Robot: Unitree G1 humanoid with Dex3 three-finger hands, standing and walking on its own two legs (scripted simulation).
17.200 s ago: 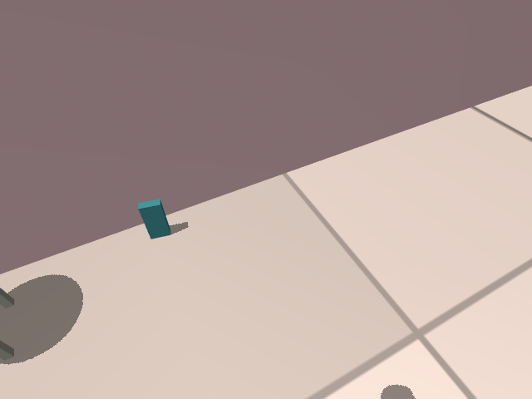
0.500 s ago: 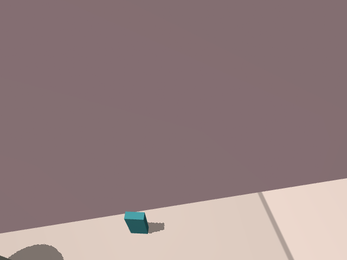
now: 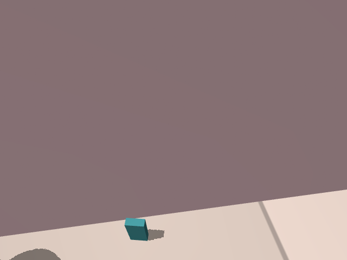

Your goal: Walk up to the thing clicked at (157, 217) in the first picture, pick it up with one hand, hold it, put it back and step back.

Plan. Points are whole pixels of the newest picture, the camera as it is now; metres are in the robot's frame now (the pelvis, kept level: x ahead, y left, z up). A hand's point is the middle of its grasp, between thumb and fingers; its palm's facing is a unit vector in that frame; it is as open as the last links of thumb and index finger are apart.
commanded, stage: walk up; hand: left
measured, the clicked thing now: (137, 230) +0.43 +0.21 -0.67
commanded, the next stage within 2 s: stand in 0.36 s
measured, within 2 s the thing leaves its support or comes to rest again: neither
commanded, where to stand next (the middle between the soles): +0.06 +0.00 m, yaw +0 degrees
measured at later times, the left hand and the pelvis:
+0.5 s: hand out of the picture +0.09 +0.25 -0.15, palm faces -0.02 -0.94 -0.35, open 7.4 cm; pelvis +0.01 +0.00 +0.00, yaw +0 degrees
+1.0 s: hand out of the picture +0.09 +0.24 -0.15, palm faces -0.03 -0.94 -0.35, open 7.4 cm; pelvis +0.01 -0.01 +0.00, yaw +0 degrees
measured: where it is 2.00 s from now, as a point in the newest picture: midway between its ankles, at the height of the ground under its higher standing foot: outside the picture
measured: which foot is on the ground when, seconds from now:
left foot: down 0.00-1.00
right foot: down 0.00-1.00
